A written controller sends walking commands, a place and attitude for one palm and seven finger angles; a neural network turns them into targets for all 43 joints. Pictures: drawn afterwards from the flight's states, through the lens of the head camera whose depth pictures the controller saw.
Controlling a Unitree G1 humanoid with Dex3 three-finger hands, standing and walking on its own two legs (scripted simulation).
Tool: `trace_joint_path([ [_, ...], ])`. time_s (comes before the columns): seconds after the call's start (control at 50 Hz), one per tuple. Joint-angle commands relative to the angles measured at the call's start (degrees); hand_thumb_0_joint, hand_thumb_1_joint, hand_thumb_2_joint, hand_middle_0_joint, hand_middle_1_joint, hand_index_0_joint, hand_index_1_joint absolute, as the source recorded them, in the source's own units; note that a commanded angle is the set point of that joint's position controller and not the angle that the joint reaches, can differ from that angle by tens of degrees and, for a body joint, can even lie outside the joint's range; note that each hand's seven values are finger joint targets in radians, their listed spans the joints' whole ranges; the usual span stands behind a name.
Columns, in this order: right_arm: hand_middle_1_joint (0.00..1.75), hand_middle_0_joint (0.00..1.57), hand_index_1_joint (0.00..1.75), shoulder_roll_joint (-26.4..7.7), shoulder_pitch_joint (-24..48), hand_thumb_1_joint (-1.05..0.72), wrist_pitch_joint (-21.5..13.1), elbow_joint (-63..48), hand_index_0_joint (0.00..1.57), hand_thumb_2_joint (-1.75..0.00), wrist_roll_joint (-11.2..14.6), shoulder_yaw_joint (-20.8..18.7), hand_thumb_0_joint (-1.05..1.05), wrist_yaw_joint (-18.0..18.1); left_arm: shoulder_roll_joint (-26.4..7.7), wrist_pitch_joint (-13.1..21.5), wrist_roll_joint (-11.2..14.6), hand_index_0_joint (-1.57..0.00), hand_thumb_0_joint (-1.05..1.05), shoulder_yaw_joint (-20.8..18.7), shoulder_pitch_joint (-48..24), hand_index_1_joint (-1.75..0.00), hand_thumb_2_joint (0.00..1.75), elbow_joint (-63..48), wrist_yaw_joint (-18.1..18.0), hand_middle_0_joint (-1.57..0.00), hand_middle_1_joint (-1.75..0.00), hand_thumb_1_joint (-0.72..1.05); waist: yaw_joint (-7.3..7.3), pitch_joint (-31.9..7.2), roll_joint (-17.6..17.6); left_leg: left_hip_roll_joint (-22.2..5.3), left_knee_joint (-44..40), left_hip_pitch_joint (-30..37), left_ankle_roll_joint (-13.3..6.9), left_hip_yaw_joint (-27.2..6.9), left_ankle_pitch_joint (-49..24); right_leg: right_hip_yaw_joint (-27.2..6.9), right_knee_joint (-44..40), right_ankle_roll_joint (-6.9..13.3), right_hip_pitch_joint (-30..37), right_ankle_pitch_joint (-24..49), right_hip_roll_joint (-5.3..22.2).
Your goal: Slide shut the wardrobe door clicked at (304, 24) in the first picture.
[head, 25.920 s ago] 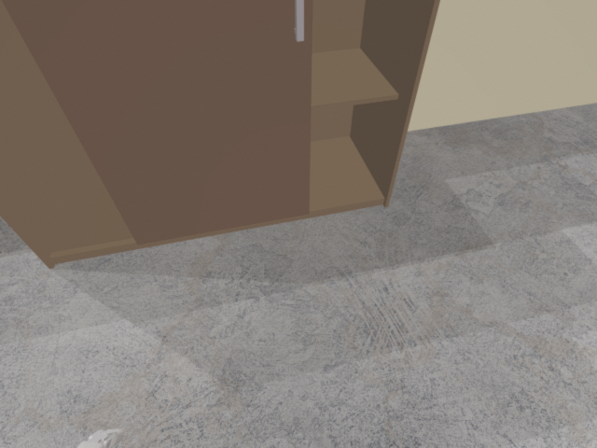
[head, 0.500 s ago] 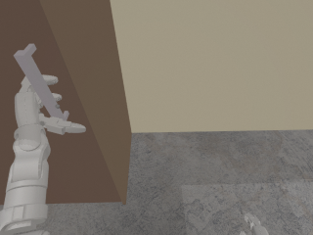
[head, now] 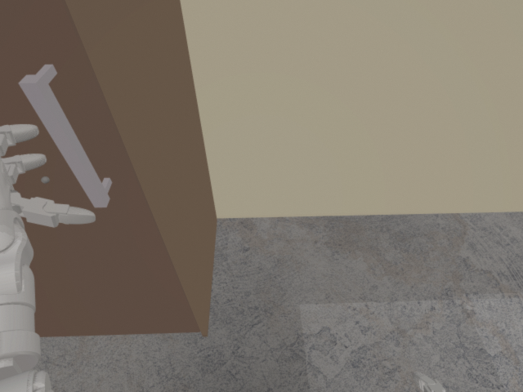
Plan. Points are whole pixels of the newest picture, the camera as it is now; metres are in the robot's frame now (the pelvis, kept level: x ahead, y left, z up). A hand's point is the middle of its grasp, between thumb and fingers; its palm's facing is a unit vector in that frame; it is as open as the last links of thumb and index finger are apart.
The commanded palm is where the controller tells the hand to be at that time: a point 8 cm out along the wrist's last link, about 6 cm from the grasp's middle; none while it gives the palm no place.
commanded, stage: slip the hand off the handle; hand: left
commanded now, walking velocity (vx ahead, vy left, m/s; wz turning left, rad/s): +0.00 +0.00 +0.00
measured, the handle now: (77, 144) +0.40 +0.31 +0.18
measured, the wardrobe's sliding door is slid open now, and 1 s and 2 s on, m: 0.00 0.00 0.00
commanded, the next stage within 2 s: draw the hand back to the body in 0.84 s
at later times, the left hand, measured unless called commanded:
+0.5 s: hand (11, 212) +0.29 +0.36 +0.15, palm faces +0.55 -0.80 -0.24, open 14.7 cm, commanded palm +0.24 +0.38 +0.17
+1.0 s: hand out of the picture +0.22 +0.34 +0.16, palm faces +0.56 -0.80 -0.22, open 14.7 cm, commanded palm +0.18 +0.37 +0.17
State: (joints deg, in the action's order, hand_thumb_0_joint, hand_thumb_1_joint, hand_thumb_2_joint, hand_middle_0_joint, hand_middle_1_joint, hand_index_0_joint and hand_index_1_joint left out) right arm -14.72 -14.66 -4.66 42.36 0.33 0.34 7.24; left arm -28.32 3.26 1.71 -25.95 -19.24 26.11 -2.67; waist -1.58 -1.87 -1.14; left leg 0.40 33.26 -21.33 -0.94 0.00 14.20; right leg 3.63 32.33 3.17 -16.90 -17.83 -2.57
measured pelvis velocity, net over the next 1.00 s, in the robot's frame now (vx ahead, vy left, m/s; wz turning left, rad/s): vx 0.00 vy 0.01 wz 0.02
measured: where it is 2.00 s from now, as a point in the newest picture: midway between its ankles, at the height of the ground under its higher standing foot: outside the picture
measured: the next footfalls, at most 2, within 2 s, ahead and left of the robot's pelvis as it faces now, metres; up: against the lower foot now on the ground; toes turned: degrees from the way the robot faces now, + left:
none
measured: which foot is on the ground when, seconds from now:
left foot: down 0.00-1.00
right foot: down 0.00-1.00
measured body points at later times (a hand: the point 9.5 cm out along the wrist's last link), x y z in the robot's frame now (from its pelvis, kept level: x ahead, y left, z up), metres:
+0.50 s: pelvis +0.00 +0.02 +0.00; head +0.00 +0.02 +0.45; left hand +0.26 +0.40 +0.16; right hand +0.13 -0.24 -0.10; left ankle +0.03 +0.11 -0.73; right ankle -0.01 -0.08 -0.73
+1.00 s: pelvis +0.00 +0.01 +0.00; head -0.02 +0.01 +0.45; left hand +0.18 +0.38 +0.17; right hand +0.20 -0.20 -0.08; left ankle +0.03 +0.11 -0.73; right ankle -0.01 -0.08 -0.73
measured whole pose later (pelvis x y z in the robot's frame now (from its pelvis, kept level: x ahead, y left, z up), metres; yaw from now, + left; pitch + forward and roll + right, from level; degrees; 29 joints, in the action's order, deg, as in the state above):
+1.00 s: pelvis +0.00 +0.01 +0.00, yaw +1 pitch -2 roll -1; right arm -12.5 -9.9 -8.9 40.3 1.1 2.6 7.8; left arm -21.2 -1.5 9.4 -26.7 9.7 -6.4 -1.0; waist -5.5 -1.5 -1.8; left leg 1.7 31.6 -15.5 -2.0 -0.4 14.0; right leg 3.9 29.9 2.0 -10.4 -17.4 -1.5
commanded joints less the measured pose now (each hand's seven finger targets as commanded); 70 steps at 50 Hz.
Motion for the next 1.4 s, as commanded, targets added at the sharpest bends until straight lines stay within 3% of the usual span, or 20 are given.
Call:
trace_joint_path([
  [0.0,0.30,0.20,0.30,-7.9,2.3,-0.90,-3.1,-7.3,0.20,-0.90,0.4,-2.5,0.00,0.4,-18.9,6.7,0.3,-0.25,0.00,-3.5,-22.8,-1.15,0.20,-10.7,1.2,-0.25,-1.15,-0.55,1.35,-12.9,-4.1,0.3,-2.6,7.9,-1.8,-1.2,-5.6,-4.4,-5.4,-2.8,-1.8,8.2,1.7],
  [0.14,0.30,0.20,0.30,-8.7,0.5,-0.90,-2.6,-8.2,0.20,-0.90,0.7,-2.5,0.00,0.0,-24.5,7.3,1.2,-0.25,0.00,-9.1,-17.8,-1.15,0.20,-4.3,2.6,-0.25,-1.15,-0.55,-0.49,-13.5,-2.0,0.3,-2.0,4.2,-1.9,-0.7,-6.2,-4.5,-4.2,-3.0,0.0,9.6,1.7],
  [0.22,0.30,0.20,0.30,-8.5,1.6,-0.90,-2.7,-10.2,0.20,-0.90,1.1,-2.8,0.00,-0.7,-20.0,7.4,2.4,-0.25,0.00,-7.4,-11.6,-1.15,0.20,-11.4,2.8,-0.25,-1.15,-0.55,-1.11,-14.0,-4.1,0.0,-2.1,6.9,-1.8,-1.2,-8.4,-3.5,-3.4,-2.4,-0.5,10.2,0.9],
  [0.26,0.30,0.20,0.30,-8.6,1.9,-0.90,-2.7,-10.6,0.20,-0.90,1.0,-3.0,0.00,-0.8,-20.3,6.9,3.3,-0.25,0.00,-9.3,-6.5,-1.15,0.20,-14.2,2.5,-0.25,-1.15,-0.55,-1.57,-14.3,-2.4,-0.2,-2.0,6.6,-1.8,-1.2,-9.1,-3.3,-3.2,-2.5,0.4,10.6,0.6],
  [0.3,0.30,0.20,0.30,-8.3,3.3,-0.90,-3.0,-11.2,0.20,-0.90,1.2,-2.8,0.00,-0.8,-18.3,6.5,4.0,-0.25,0.00,-8.6,-5.1,-1.15,0.20,-19.0,2.1,-0.25,-1.15,-0.55,-1.77,-13.4,-3.2,-0.3,-2.6,7.3,-1.7,-1.5,-9.3,-2.8,-3.1,-2.4,-0.1,10.1,0.5],
  [0.36,0.30,0.20,0.30,-8.1,4.6,-0.90,-3.4,-11.2,0.20,-0.90,0.9,-2.7,0.00,-0.5,-19.2,5.9,4.3,-0.25,0.00,-10.9,-1.9,-1.15,0.20,-25.1,1.0,-0.25,-1.15,-0.55,-2.15,-13.3,-4.1,-0.4,-2.7,8.1,-1.6,-1.6,-9.7,-2.9,-3.2,-2.3,0.1,9.8,0.4],
  [0.54,0.30,0.20,0.30,-6.9,9.0,-0.90,-5.9,-10.7,0.20,-0.90,1.0,-1.3,0.00,1.3,-10.7,2.7,4.3,-0.25,0.00,-3.5,1.2,-1.15,0.20,-34.3,0.8,-0.25,-1.15,-0.55,-0.61,-7.3,-6.3,-1.1,-6.3,11.0,-0.8,-4.6,-2.2,-1.8,-4.6,-1.8,-3.5,3.8,0.5],
  [0.58,0.30,0.20,0.30,-6.9,9.1,-0.90,-6.2,-10.3,0.20,-0.90,1.1,-1.1,0.00,1.6,-10.7,1.5,4.4,-0.25,0.00,-3.9,2.6,-1.15,0.20,-32.9,1.0,-0.25,-1.15,-0.55,-0.69,-6.5,-3.5,-0.9,-6.8,10.2,-0.8,-4.6,-0.6,-1.8,-5.4,-1.9,-3.0,3.0,0.8],
  [0.7,0.30,0.20,0.30,-6.1,10.4,-0.90,-7.0,-11.0,0.20,-0.90,0.8,-0.6,0.00,1.3,-9.4,0.5,4.4,-0.25,0.00,-3.6,6.2,-1.15,0.20,-38.8,0.8,-0.25,-1.15,-0.55,-2.04,-9.2,-5.8,-0.7,-7.2,13.0,-0.2,-4.7,-4.7,-1.5,-5.6,-1.6,0.1,6.0,0.6],
  [0.82,0.30,0.20,0.30,-5.5,11.0,-0.90,-6.8,-11.7,0.20,-0.90,0.8,-0.7,0.00,0.2,-8.7,-0.7,6.1,-0.25,0.00,-7.4,20.1,-1.15,0.20,-43.9,0.6,-0.25,-1.15,-0.55,-3.86,-8.3,-3.3,-0.6,-6.5,12.8,0.0,-3.2,-11.8,-1.0,-6.2,-1.7,3.1,10.7,0.5],
  [0.9,0.30,0.20,0.30,-5.0,11.8,-0.90,-6.8,-11.1,0.20,-0.90,0.8,-0.3,0.00,0.7,-7.3,-0.9,6.0,-0.25,0.00,-5.5,15.3,-1.15,0.20,-46.8,0.1,-0.25,-1.15,-0.55,-2.23,-5.2,-5.5,-0.3,-6.9,12.5,-0.1,-3.0,-8.4,-1.3,-7.0,-1.9,1.0,8.0,0.8],
  [0.94,0.30,0.20,0.30,-5.3,11.5,-0.90,-7.1,-10.5,0.20,-0.90,0.6,-0.4,0.00,1.2,-8.2,-0.3,5.9,-0.25,0.00,-6.2,15.4,-1.15,0.20,-45.2,0.2,-0.25,-1.15,-0.55,-2.15,-4.7,-4.3,-0.3,-7.2,12.0,-0.1,-3.4,-6.3,-1.6,-7.2,-1.9,0.5,6.3,0.9],
  [0.96,0.30,0.20,0.30,-5.7,11.7,-0.90,-7.4,-9.3,0.20,-0.90,2.1,-0.1,0.00,1.9,-3.5,-2.8,14.2,-0.25,0.00,-3.4,16.2,-1.15,0.20,-41.8,5.8,-0.25,-1.15,-0.55,-0.44,-4.4,-2.8,-0.3,-7.2,12.8,-0.2,-3.4,-4.6,-1.8,-8.8,-2.0,2.8,7.0,1.2],
  [0.98,0.30,0.20,0.30,-5.9,12.8,-0.90,-8.0,-9.9,0.20,-0.90,2.8,0.1,0.00,2.6,-7.7,-3.6,15.4,-0.25,0.00,-5.3,12.4,-1.15,0.20,-44.4,8.5,-0.25,-1.15,-0.55,-1.27,-5.1,-3.2,-0.2,-7.4,13.3,-0.6,-3.3,-4.0,-2.2,-9.3,-2.3,3.4,6.9,1.4],
  [1.02,0.30,0.20,0.30,-6.1,13.5,-0.90,-9.1,-9.6,0.20,-0.90,3.0,0.6,0.00,3.8,-11.0,-5.2,17.4,-0.25,0.00,-6.9,8.6,-1.15,0.20,-44.3,12.3,-0.25,-1.15,-0.55,-1.17,-6.3,-4.7,0.1,-7.5,14.2,-0.9,-3.3,-4.5,-2.6,-9.7,-2.3,4.2,7.4,1.6],
  [1.08,0.30,0.20,0.30,-6.0,13.1,-0.90,-10.4,-10.2,0.20,-0.90,3.5,1.3,0.00,3.9,-11.5,-7.6,19.2,-0.25,0.00,-6.3,11.2,-1.15,0.20,-41.8,17.4,-0.25,-1.15,-0.55,-1.30,-5.4,-4.8,0.1,-7.7,14.3,-1.1,-3.3,-5.8,-2.4,-9.7,-2.3,5.1,9.3,1.5],
  [1.16,0.30,0.20,0.30,-7.5,12.0,-0.90,-11.4,-11.7,0.20,-0.90,3.9,0.9,0.00,3.1,-17.4,-9.5,22.8,-0.25,0.00,-12.0,15.5,-1.15,0.20,-36.1,24.1,-0.25,-1.15,-0.55,-2.40,-5.3,-2.4,0.1,-6.2,12.2,-1.4,-3.5,-7.4,-4.0,-9.8,-3.2,7.2,11.9,2.0],
  [1.26,0.30,0.20,0.30,-6.5,12.5,-0.90,-12.4,-14.8,0.20,-0.90,4.6,0.7,0.00,0.8,-13.6,-9.7,24.7,-0.25,0.00,-12.6,20.4,-1.15,0.20,-39.0,22.8,-0.25,-1.15,-0.55,-3.44,-6.0,-3.9,-0.1,-4.3,11.3,-0.7,-3.0,-7.8,-5.0,-8.9,-3.6,6.3,12.5,2.7],
  [1.3,0.30,0.20,0.30,-6.7,12.1,-0.90,-12.7,-15.1,0.20,-0.90,4.8,0.6,0.00,0.5,-11.9,-9.9,24.4,-0.25,0.00,-11.6,23.7,-1.15,0.20,-39.5,21.4,-0.25,-1.15,-0.55,-3.18,-4.6,-1.9,-0.2,-4.6,10.6,-0.7,-3.0,-6.0,-4.7,-9.1,-3.8,4.4,10.0,2.5],
  [1.38,0.30,0.20,0.30,-6.9,12.5,-0.90,-13.2,-14.9,0.20,-0.90,4.8,0.4,0.00,1.0,-11.6,-10.0,23.0,-0.25,0.00,-9.5,19.4,-1.11,0.24,-44.0,19.5,-0.25,-1.11,-0.48,-2.21,-2.0,-2.6,-0.4,-4.9,10.8,-0.9,-2.9,-1.9,-5.6,-10.7,-3.8,1.3,2.2,2.4],
])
